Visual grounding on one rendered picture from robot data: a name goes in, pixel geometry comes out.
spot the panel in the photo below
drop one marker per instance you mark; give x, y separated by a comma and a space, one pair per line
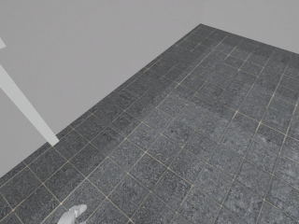
18, 98

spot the left robot hand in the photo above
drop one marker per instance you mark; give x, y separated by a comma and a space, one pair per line
70, 216

